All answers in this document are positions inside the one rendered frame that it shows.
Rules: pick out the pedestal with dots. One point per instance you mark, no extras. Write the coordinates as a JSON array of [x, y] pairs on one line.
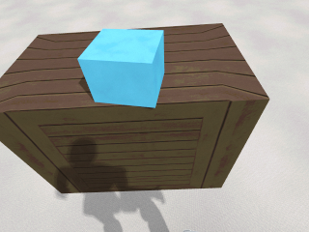
[[208, 104]]

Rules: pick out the carton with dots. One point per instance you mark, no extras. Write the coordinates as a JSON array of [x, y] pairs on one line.
[[125, 66]]

